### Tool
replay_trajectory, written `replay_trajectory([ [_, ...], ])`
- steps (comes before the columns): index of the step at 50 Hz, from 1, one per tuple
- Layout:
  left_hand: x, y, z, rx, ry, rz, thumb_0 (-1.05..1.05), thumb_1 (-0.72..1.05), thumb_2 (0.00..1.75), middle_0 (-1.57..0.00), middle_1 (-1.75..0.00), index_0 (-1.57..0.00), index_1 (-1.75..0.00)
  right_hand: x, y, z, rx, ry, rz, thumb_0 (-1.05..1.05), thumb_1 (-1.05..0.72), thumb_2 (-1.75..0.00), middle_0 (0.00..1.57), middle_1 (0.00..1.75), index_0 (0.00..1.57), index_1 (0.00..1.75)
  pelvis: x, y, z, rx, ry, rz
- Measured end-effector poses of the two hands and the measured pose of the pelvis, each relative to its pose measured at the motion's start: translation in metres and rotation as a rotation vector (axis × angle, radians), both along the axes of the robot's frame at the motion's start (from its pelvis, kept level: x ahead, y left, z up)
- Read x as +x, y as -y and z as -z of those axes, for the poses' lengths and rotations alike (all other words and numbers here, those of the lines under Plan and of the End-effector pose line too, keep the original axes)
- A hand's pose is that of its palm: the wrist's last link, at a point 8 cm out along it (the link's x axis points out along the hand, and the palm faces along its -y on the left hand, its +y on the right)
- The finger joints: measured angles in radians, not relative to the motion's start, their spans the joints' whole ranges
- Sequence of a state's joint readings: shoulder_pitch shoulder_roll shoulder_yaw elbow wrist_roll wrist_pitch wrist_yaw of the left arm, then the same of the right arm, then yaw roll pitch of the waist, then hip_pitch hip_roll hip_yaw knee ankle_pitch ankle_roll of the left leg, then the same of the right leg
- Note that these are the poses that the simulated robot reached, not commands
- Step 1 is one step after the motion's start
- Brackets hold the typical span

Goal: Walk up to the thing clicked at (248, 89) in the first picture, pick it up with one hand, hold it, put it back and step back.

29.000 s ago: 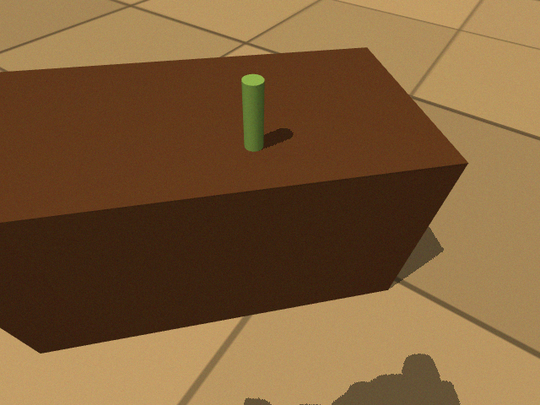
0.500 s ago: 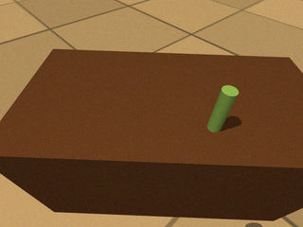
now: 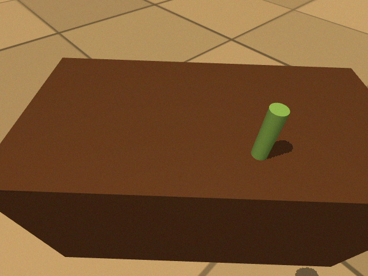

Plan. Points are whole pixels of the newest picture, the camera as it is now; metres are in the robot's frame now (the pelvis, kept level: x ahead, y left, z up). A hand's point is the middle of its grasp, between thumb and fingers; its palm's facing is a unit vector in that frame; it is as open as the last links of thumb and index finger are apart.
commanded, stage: stand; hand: right
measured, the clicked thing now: (268, 134) +0.48 -0.24 +0.01
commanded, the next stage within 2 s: step back in 0.16 s
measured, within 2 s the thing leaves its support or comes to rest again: neither
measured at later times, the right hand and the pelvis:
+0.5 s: hand out of the picture +0.02 -0.24 -0.16, palm faces +0.00 +0.89 -0.45, open 7.3 cm; pelvis -0.06 +0.05 -0.03, yaw +0 degrees
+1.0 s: hand out of the picture -0.06 -0.23 -0.18, palm faces +0.08 +0.93 -0.36, open 7.4 cm; pelvis -0.14 +0.04 -0.02, yaw -6 degrees
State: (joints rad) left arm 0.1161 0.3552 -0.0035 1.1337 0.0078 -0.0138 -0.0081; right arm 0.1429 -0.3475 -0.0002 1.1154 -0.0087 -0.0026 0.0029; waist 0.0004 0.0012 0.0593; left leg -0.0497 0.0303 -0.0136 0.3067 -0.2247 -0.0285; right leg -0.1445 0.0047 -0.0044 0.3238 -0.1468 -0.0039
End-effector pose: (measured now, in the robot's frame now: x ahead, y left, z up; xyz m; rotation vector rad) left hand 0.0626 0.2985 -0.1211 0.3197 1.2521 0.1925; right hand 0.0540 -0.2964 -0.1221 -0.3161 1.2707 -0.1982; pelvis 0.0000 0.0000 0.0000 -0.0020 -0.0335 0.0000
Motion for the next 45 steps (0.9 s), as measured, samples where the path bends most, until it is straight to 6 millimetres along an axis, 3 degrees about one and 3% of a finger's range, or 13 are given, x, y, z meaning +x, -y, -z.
replay_trajectory([
  [9,0.004,-0.001,0.0,-0.003,0.0,-0.005,0.01,0.91,0.9,-0.2,-0.3,-0.2,-0.3,0.002,-0.001,0.0,0.0,-0.002,0.006,0.01,-0.91,-0.89,0.2,0.3,0.2,0.3,0.002,-0.001,0.0,0.0,-0.004,0.001],
  [17,0.012,-0.021,0.004,0.027,0.045,0.017,0.01,0.91,0.9,-0.2,-0.3,-0.2,-0.3,0.004,0.006,0.002,-0.041,0.025,0.011,0.01,-0.91,-0.89,0.2,0.3,0.21,0.3,-0.029,-0.012,0.01,-0.001,-0.01,0.01],
  [22,0.018,-0.044,0.014,0.034,0.084,0.072,0.01,0.91,0.9,-0.2,-0.3,-0.2,-0.3,-0.018,-0.003,-0.004,-0.083,0.033,0.016,0.01,-0.91,-0.89,0.2,0.29,0.2,0.3,-0.049,-0.034,0.019,0.003,-0.021,0.009],
  [27,0.025,-0.062,0.028,0.023,0.133,0.079,0.01,0.91,0.9,-0.2,-0.3,-0.2,-0.3,-0.063,-0.022,-0.005,-0.123,-0.01,0.023,0.01,-0.91,-0.89,0.2,0.29,0.2,0.3,-0.069,-0.052,0.028,0.005,-0.006,0.017],
  [32,0.006,-0.059,0.023,-0.002,0.101,0.089,0.01,0.91,0.9,-0.2,-0.3,-0.2,-0.3,-0.098,-0.038,-0.015,-0.114,-0.055,0.052,0.01,-0.91,-0.89,0.2,0.3,0.21,0.3,-0.08,-0.057,0.015,-0.022,-0.021,0.025],
  [39,-0.036,-0.058,0.021,0.012,0.028,0.12,0.01,0.91,0.9,-0.2,-0.3,-0.2,-0.3,-0.11,-0.041,-0.007,-0.097,0.013,0.07,0.01,-0.9,-0.89,0.2,0.3,0.21,0.3,-0.102,-0.059,0.015,-0.012,-0.019,0.073],
  [45,-0.06,-0.047,0.017,0.052,0.041,0.132,0.01,0.91,0.9,-0.2,-0.3,-0.2,-0.3,-0.12,-0.028,0.016,-0.052,0.068,0.074,0.01,-0.9,-0.89,0.2,0.3,0.21,0.3,-0.125,-0.045,0.027,0.001,0.004,0.11],
])
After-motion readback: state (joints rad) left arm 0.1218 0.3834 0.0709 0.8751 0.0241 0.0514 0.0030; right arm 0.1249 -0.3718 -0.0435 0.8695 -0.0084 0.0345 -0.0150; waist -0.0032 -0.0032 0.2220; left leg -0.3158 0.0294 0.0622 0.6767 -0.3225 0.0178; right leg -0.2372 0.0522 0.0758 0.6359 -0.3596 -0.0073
